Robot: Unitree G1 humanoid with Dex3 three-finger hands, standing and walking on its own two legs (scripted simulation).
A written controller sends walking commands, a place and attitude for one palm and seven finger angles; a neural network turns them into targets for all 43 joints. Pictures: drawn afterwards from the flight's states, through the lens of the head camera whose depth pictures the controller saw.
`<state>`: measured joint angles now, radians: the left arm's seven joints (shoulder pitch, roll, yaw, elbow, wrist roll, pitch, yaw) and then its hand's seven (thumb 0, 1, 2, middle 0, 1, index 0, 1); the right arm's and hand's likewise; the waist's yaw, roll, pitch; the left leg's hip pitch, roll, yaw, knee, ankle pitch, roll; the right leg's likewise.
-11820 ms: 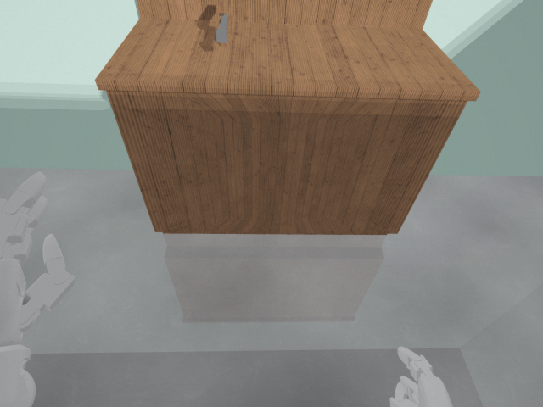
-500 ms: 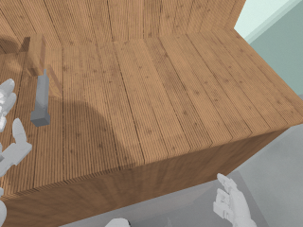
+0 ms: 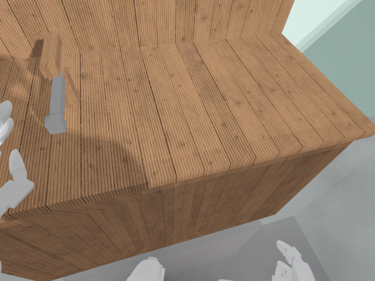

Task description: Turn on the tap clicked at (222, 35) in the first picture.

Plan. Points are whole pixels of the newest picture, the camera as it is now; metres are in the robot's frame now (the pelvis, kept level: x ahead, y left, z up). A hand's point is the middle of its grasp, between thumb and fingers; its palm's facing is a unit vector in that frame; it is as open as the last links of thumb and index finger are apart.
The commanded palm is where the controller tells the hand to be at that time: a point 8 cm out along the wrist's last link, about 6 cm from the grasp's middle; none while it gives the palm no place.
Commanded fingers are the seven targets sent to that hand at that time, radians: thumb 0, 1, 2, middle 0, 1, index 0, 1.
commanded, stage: come to a stop and stand still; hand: left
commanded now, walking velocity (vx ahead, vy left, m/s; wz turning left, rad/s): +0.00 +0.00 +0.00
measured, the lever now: (55, 124) +0.36 +0.29 +0.13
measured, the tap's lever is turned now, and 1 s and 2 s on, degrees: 0 0 0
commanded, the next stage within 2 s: look again from close up in 1.28 s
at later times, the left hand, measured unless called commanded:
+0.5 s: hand (10, 168) +0.23 +0.28 +0.18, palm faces +0.40 -0.77 -0.50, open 7.4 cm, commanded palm +0.18 +0.29 +0.19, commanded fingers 0.00 0.90 0.90 -0.20 -0.30 -0.20 -0.30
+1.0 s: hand out of the picture +0.22 +0.30 +0.19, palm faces +0.42 -0.82 -0.39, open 7.4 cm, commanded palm +0.16 +0.31 +0.19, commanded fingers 0.00 0.90 0.90 -0.20 -0.30 -0.20 -0.30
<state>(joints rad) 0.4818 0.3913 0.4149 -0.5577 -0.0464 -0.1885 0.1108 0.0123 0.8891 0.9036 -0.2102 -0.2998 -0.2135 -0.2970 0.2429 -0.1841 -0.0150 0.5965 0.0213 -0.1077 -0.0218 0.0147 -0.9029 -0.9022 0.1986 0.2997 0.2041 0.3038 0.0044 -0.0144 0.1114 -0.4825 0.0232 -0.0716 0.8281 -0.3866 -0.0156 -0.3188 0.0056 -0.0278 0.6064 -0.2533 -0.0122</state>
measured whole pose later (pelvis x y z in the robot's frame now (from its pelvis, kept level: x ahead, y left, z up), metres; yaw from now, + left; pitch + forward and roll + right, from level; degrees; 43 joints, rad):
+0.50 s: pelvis +0.02 +0.01 +0.01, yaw +1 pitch +0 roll -1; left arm 0.39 0.45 0.40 -0.45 -0.01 -0.17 0.08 0.01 0.88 0.90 -0.22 -0.30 -0.22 -0.30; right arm 0.22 -0.19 -0.01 0.60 0.02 -0.12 -0.03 0.01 -0.90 -0.90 0.20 0.30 0.21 0.30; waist 0.06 0.00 0.06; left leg -0.25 -0.02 -0.03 0.54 -0.29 0.02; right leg -0.24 0.03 -0.07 0.47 -0.24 -0.03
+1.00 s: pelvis -0.01 +0.04 +0.01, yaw -2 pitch -2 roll -1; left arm 0.39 0.39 0.42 -0.46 -0.05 -0.20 0.10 0.01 0.89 0.90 -0.21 -0.30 -0.22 -0.30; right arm 0.23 -0.21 0.02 0.59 0.02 -0.11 -0.01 0.01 -0.90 -0.90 0.20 0.30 0.20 0.30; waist 0.05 -0.01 0.09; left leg -0.22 -0.03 0.02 0.52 -0.25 0.06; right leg -0.22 0.01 -0.01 0.45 -0.18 0.01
